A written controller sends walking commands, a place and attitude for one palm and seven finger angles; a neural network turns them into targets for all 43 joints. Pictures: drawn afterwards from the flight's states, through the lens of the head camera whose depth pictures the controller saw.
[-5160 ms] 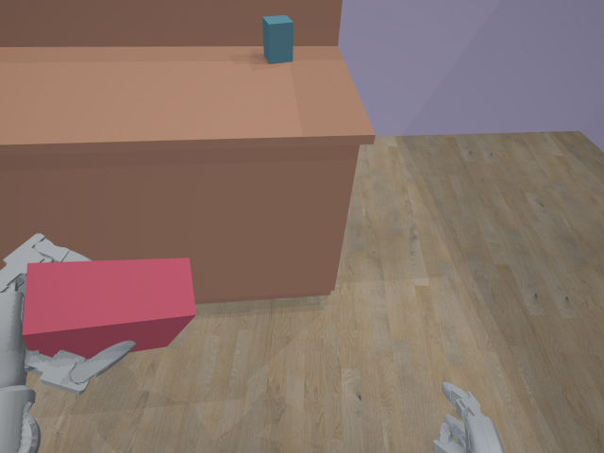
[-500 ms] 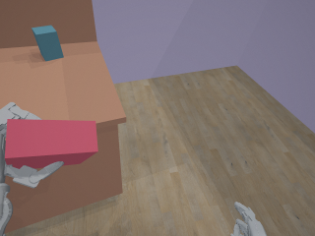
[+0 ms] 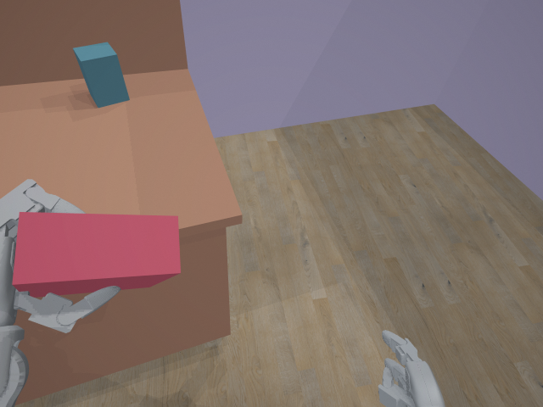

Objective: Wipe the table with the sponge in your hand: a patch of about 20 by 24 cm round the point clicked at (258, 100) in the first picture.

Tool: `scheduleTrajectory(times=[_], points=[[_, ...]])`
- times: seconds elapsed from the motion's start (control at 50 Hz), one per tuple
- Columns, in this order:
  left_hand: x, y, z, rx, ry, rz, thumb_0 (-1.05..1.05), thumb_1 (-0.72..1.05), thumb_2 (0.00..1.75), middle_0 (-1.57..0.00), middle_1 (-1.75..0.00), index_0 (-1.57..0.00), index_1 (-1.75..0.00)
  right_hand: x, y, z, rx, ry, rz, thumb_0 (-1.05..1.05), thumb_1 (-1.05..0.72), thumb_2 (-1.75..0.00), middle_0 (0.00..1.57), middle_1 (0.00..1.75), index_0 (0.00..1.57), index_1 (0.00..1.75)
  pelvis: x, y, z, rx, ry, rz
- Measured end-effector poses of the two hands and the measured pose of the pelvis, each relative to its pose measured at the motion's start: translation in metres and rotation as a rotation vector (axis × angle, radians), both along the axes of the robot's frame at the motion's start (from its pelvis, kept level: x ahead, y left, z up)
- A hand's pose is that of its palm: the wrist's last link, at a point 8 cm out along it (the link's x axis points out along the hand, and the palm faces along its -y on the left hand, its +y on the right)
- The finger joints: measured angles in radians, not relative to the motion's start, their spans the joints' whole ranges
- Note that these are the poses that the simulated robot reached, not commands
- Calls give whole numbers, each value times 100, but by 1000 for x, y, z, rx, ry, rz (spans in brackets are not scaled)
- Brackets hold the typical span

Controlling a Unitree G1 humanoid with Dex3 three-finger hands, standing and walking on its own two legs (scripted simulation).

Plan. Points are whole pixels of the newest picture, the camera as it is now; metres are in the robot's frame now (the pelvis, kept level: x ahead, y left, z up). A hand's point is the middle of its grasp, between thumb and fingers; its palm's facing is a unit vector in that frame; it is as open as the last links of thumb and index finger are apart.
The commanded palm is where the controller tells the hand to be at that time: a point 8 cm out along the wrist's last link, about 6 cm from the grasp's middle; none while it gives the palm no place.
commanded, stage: come to a stop and stand still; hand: left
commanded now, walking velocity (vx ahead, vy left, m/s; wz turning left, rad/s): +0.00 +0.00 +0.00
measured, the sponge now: (122, 257) +0.24 +0.20 +0.15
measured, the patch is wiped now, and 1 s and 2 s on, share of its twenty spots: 0.00 0.00 0.00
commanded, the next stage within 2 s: look again from close up in 0.20 s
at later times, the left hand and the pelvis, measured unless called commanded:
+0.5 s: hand (78, 266) +0.22 +0.24 +0.15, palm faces +0.39 -0.85 -0.36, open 10.2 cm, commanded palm +0.16 +0.27 +0.17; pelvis +0.00 -0.01 +0.00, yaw +0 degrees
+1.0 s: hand (64, 255) +0.23 +0.27 +0.14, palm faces +0.39 -0.85 -0.36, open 10.2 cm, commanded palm +0.19 +0.29 +0.17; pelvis +0.02 +0.02 -0.01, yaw -1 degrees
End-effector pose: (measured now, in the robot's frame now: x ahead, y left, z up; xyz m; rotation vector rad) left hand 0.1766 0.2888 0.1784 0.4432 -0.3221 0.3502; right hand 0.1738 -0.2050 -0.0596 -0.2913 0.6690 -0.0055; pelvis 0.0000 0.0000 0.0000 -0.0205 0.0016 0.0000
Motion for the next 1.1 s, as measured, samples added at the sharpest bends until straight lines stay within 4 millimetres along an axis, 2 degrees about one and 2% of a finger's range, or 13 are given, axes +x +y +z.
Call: scheduleTrajectory(times=[0.1,0.2,0.4,0.64,0.76,0.86,0.94,1.0,1.1], points=[[7,0,-10,-25,51,-5,-1,-50,101,-71,-136,-72,-136,15,-6,6,1,-37,-36,1,-90,-90,21,30,20,30,7,1,0,1,4,-5],[9,1,-23,-48,113,13,-1,-50,101,-71,-136,-72,-136,19,-12,9,-7,-46,-53,1,-90,-90,21,30,20,30,8,0,0,3,2,-4],[1,-7,-9,-32,59,10,-1,-50,101,-71,-136,-72,-136,6,-18,2,-12,-2,-56,1,-90,-90,20,30,20,30,5,-6,1,0,2,3],[-2,-10,-22,-59,119,25,-1,-50,101,-71,-136,-72,-136,-13,-25,-6,-3,33,-89,1,-90,-90,21,30,20,30,1,-9,2,0,-2,5],[-4,-11,-17,-37,97,7,-1,-50,101,-71,-136,-72,-136,-14,-28,-5,-12,27,-89,1,-90,-90,21,30,20,30,1,-8,0,-7,-2,12],[-6,-3,-19,-29,81,7,-1,-50,101,-71,-136,-72,-136,-10,-30,-8,-31,23,-102,1,-90,-90,21,30,20,30,7,1,-6,-23,-2,14],[2,12,-26,-37,67,16,-1,-50,101,-71,-136,-72,-135,-7,-26,-10,-50,37,-119,1,-90,-90,20,30,20,30,16,11,-11,-12,-11,0],[15,21,-27,-29,60,23,-1,-50,101,-71,-136,-72,-135,-2,-18,-11,-45,28,-129,1,-90,-90,20,30,20,30,21,18,-12,6,-18,-19],[41,17,-11,1,37,-14,-1,-50,101,-71,-136,-72,-135,2,1,-11,12,29,-122,1,-90,-90,20,30,20,30,31,22,-6,2,-15,-22]])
